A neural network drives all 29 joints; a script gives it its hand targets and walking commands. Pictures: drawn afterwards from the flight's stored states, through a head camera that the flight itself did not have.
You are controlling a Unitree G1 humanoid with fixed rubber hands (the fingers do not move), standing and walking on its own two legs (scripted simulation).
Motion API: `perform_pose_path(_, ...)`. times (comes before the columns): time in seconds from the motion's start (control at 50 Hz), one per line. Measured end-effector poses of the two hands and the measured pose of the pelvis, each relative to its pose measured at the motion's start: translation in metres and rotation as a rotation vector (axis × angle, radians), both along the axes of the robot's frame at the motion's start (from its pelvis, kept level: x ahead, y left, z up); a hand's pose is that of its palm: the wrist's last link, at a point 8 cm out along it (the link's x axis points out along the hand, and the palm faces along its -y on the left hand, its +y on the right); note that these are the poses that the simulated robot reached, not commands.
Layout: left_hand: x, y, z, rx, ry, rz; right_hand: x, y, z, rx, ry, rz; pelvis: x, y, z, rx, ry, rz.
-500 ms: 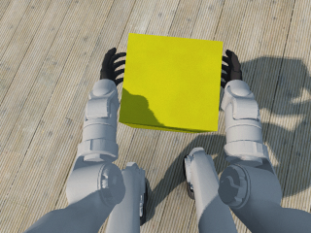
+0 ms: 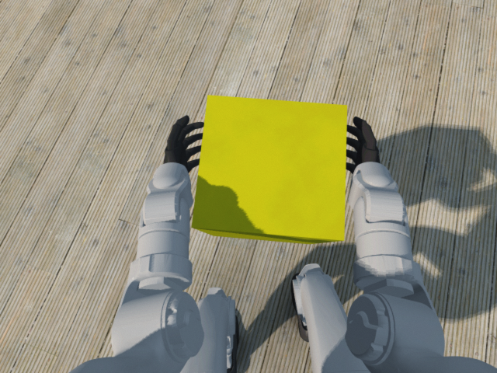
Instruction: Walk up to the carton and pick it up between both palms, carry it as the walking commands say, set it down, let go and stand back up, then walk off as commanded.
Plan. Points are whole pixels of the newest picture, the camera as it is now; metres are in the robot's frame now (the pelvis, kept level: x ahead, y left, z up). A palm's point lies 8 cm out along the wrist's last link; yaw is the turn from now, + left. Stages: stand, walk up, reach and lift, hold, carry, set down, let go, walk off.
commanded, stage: reach and lift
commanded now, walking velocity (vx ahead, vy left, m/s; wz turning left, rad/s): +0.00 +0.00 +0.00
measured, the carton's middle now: (267, 183) +0.42 -0.04 -0.12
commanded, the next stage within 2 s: none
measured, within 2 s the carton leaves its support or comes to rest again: neither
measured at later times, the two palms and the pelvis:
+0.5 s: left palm (161, 157) +0.42 +0.11 +0.04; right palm (384, 158) +0.38 -0.19 +0.03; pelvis +0.02 +0.00 +0.07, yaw -1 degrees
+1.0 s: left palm (137, 150) +0.40 +0.11 +0.11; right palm (407, 147) +0.37 -0.18 +0.10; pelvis +0.04 +0.00 +0.12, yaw -1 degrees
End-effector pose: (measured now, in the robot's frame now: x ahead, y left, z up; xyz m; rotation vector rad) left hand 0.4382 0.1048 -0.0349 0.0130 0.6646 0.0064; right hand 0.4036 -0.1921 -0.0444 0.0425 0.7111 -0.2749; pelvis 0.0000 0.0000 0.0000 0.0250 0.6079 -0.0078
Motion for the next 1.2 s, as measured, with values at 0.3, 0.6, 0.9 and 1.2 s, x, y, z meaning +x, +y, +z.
perform_pose_path(0.3,-0.011,0.002,0.046,-0.002,-0.001,0.001,-0.011,0.002,0.047,0.000,-0.004,-0.002,0.011,-0.001,0.040,-0.007,-0.075,-0.003)
perform_pose_path(0.6,-0.023,0.003,0.092,0.007,0.004,-0.005,-0.023,0.003,0.093,-0.004,-0.002,0.003,0.022,-0.001,0.081,-0.014,-0.164,-0.001)
perform_pose_path(0.9,-0.035,0.007,0.132,0.024,-0.001,-0.004,-0.031,0.007,0.134,-0.005,-0.015,0.013,0.033,0.000,0.114,-0.017,-0.262,-0.002)
perform_pose_path(1.2,-0.047,0.006,0.174,0.037,-0.018,-0.012,-0.041,0.006,0.179,-0.018,-0.043,0.019,0.045,-0.001,0.138,-0.019,-0.411,-0.007)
